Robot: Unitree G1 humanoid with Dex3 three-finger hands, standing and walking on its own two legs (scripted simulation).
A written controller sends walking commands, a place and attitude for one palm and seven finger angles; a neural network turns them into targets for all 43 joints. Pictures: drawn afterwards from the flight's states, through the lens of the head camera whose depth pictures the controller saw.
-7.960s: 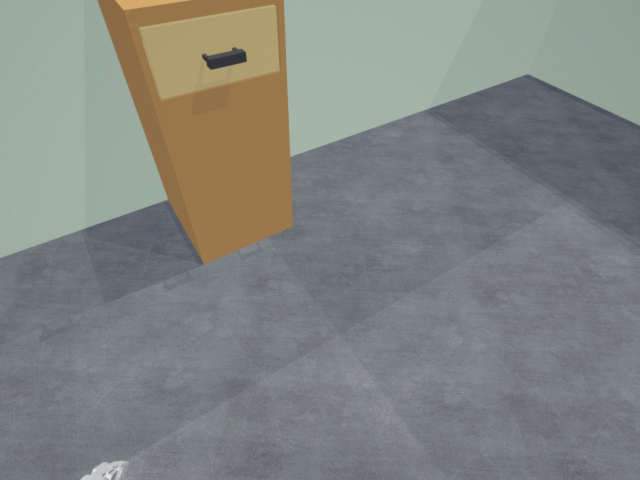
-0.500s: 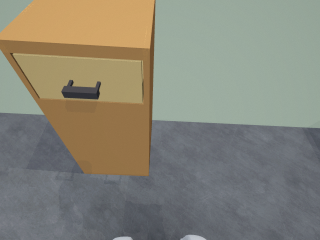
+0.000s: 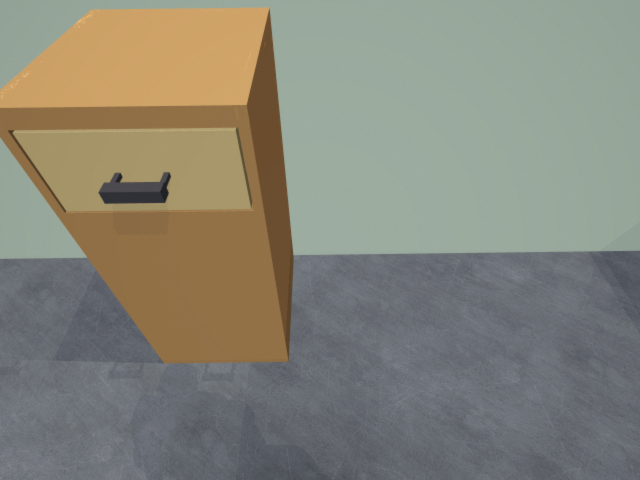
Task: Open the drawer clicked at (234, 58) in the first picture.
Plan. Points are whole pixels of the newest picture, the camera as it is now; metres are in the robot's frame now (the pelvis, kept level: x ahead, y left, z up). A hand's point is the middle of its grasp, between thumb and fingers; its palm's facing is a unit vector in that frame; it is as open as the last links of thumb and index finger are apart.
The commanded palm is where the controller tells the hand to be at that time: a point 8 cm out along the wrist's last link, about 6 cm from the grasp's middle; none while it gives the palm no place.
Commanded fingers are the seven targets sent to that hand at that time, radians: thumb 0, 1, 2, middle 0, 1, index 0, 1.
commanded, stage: come to a stop and stand still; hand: left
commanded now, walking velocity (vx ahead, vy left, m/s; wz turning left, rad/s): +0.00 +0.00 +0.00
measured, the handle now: (138, 184) +0.57 +0.35 +0.03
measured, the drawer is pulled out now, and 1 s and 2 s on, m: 0.00 0.00 0.00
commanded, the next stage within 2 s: look again from close up in 0.28 s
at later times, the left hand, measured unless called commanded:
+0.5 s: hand out of the picture -0.03 +0.18 -0.17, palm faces -0.01 -0.98 -0.18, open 7.4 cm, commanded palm none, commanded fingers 0.00 0.90 0.90 -0.20 -0.30 -0.20 -0.30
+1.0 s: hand out of the picture +0.02 +0.23 -0.17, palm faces -0.02 -0.98 -0.22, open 7.4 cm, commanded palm none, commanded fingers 0.00 0.90 0.90 -0.20 -0.30 -0.20 -0.30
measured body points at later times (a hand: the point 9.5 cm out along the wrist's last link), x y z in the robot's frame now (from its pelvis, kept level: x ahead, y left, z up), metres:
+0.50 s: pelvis -0.02 +0.02 +0.00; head -0.02 +0.01 +0.45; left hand -0.03 +0.23 -0.16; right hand -0.03 -0.19 -0.16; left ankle -0.02 +0.15 -0.74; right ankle -0.02 -0.08 -0.73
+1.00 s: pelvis +0.00 +0.05 +0.00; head +0.01 +0.05 +0.45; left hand +0.02 +0.28 -0.15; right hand +0.00 -0.18 -0.15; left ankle -0.02 +0.15 -0.73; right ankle -0.02 -0.08 -0.73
